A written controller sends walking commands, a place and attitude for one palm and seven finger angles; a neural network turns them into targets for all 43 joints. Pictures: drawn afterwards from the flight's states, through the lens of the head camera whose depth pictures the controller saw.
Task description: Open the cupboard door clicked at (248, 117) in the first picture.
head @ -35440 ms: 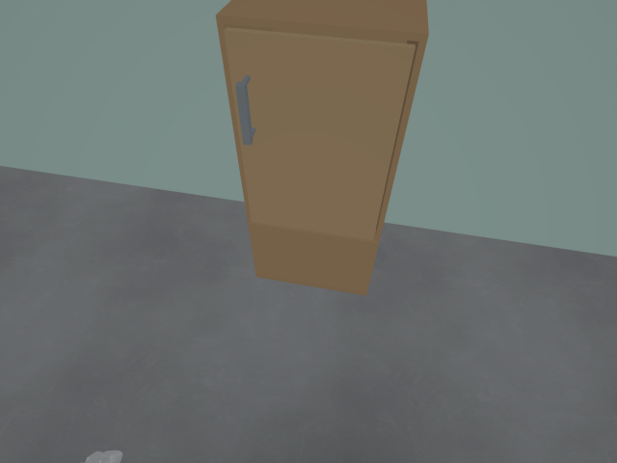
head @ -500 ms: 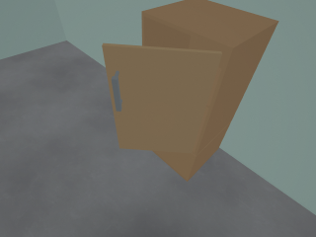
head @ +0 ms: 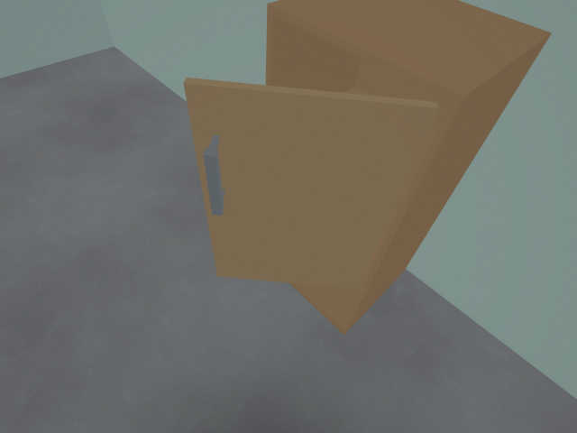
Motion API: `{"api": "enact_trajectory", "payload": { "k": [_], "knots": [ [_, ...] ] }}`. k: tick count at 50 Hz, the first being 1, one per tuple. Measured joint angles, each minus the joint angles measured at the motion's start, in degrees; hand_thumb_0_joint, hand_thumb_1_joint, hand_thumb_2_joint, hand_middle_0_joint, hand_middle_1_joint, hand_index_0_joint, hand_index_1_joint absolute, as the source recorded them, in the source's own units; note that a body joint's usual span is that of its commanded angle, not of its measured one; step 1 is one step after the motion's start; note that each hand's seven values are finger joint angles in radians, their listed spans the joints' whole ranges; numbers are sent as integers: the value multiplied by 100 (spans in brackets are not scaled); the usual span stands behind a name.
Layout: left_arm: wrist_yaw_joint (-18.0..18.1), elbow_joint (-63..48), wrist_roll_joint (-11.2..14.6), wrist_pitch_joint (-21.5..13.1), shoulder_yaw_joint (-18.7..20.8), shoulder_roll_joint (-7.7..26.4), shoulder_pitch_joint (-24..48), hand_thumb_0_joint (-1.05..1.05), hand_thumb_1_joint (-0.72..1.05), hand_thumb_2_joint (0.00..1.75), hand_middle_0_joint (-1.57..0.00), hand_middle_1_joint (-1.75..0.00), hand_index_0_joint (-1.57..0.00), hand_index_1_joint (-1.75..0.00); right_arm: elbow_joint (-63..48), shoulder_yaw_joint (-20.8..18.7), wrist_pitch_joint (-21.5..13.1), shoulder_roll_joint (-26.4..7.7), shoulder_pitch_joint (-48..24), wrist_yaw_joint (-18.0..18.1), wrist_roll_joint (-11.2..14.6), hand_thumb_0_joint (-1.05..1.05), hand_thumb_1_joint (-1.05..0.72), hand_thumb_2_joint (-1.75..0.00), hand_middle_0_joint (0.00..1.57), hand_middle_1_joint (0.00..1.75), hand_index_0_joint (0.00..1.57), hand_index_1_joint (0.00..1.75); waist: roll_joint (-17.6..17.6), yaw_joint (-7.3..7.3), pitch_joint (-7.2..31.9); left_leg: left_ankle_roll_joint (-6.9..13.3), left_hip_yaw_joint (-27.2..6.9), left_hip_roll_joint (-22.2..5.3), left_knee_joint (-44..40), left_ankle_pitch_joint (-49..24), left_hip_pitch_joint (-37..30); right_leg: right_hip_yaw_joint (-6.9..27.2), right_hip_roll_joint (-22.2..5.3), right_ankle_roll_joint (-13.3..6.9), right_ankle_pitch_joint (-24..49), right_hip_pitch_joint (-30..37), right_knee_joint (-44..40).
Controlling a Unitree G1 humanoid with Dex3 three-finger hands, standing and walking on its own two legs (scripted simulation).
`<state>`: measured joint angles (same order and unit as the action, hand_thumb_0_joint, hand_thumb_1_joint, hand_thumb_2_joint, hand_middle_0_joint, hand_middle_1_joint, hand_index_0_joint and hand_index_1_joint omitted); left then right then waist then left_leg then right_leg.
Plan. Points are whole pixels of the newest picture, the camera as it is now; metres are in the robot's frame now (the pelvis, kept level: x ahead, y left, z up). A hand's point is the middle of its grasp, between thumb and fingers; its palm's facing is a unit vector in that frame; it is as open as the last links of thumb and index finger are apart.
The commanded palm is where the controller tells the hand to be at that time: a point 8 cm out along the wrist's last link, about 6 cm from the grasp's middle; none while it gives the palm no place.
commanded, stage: come to a stop and stand still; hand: left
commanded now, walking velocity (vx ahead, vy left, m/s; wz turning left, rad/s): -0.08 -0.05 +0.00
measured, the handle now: (216, 176) +0.53 +0.18 +0.01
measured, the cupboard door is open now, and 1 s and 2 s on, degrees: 42 42 42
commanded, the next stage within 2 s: look again from close up in 1.24 s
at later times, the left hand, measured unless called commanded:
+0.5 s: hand out of the picture -0.02 +0.15 -0.17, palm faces +0.03 -0.99 -0.16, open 7.3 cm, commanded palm none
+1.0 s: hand out of the picture -0.02 +0.18 -0.17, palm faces +0.03 -0.98 -0.18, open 7.3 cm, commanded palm none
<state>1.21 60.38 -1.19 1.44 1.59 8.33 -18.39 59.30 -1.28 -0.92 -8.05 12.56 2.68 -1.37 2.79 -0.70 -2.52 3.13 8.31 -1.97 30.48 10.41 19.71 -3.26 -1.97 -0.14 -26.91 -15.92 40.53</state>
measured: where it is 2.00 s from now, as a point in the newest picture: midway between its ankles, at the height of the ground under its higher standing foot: outside the picture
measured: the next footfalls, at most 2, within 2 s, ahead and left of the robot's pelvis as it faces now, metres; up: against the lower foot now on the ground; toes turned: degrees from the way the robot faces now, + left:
right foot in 0.12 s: +0.03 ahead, -0.12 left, +0.00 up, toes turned -2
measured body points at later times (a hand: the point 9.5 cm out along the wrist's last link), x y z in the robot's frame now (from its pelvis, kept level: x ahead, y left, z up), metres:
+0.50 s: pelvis -0.03 -0.02 +0.01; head -0.01 -0.01 +0.46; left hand -0.02 +0.20 -0.15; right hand -0.02 -0.25 -0.14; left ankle +0.00 +0.09 -0.73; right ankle -0.01 -0.12 -0.73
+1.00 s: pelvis -0.04 +0.01 +0.01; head -0.05 +0.02 +0.46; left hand -0.02 +0.23 -0.15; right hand +0.00 -0.22 -0.14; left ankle +0.00 +0.09 -0.73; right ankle -0.01 -0.12 -0.73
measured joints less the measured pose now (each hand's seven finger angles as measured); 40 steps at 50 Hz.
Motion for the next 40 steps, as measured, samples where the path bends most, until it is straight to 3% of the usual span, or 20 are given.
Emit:
{"api": "enact_trajectory", "payload": {
  "k": [4, 7, 11, 13, 15, 17, 24, 32, 40],
  "knots": [
    [10, -222, -23, 23, 42, -1, 205, 0, 91, 90, -20, -30, -20, -30, -98, -78, 75, -44, -191, -17, 6, 0, -93, -90, 20, 30, 20, 30, -145, 17, -92, -39, 24, -68, -69, -127, 73, -44, 51, 4, 299, -127, -159],
    [34, -342, -58, -19, 72, 21, 259, 1, 92, 90, -20, -30, -20, -30, -146, -136, 167, -83, -220, -56, 23, 0, -92, -90, 20, 30, 20, 30, -280, 7, -86, -129, -12, -150, 174, -73, 223, -104, 98, -47, 1037, 14, -672],
    [53, -397, -56, -44, 18, 23, 215, 0, 92, 90, -20, -30, -20, -30, -100, -193, 363, -112, -121, -119, 34, 0, -93, -90, 20, 30, 20, 30, -346, 32, 65, -228, -362, -68, 812, 847, 394, -228, 153, -189, 1002, 93, -814],
    [54, -385, -50, -54, -2, 23, 194, 0, 92, 90, -20, -30, -20, -30, -50, -175, 366, -106, -44, -142, 29, 0, -93, -90, 20, 30, 20, 30, -311, 21, 130, -249, -473, -25, 1019, 925, 304, -237, 185, -220, 1066, 145, -944],
    [62, -342, -39, -67, -15, 50, 164, 1, 92, 90, -20, -30, -20, -30, 1, -142, 329, -91, 56, -143, 36, 0, -93, -90, 20, 30, 20, 30, -272, 31, 190, -283, -511, -6, 673, 787, -16, -244, 228, -228, 1099, 164, -989],
    [49, -269, -5, -81, -33, 81, 174, 1, 93, 90, -20, -30, -20, -30, 85, -92, 257, -74, 150, -119, 37, 0, -93, -90, 20, 30, 20, 30, -259, 62, 212, -270, -579, -13, 163, 310, -303, -290, 277, -212, 1082, 155, -962],
    [4, -57, 16, -131, -151, 147, 222, 1, 93, 90, -20, -30, -20, -30, 346, 105, 164, 50, 373, -125, 23, 0, -93, -90, 20, 30, 20, 30, -92, -6, 100, -238, -551, 101, -404, 124, -568, -269, 202, -170, 1421, 411, -1523],
    [76, -338, -16, -89, -146, 197, -91, 1, 91, 90, -20, -30, -20, -30, -76, -46, 145, -132, 515, -151, -20, 0, -91, -90, 20, 30, 20, 30, -317, 146, 191, -148, -578, 132, 270, 433, -223, -295, 131, -119, 1153, 142, -970],
    [97, -454, 5, -124, -144, 195, 25, 0, 91, 90, -20, -30, -20, -30, -76, 14, 106, -111, 453, -145, 3, 1, -92, -90, 20, 30, 20, 30, -275, 65, 267, -31, -463, 223, 134, 385, -389, -183, 41, 12, 1218, 244, -1030]
  ]
}}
